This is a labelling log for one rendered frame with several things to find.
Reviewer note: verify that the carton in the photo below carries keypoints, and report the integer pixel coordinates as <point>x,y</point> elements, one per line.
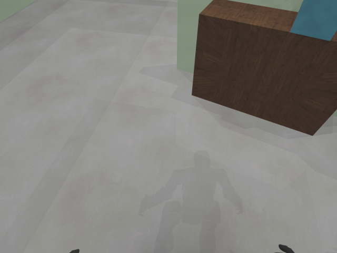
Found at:
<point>316,18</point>

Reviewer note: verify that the pedestal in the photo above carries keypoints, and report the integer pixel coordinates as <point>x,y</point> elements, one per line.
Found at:
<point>246,59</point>

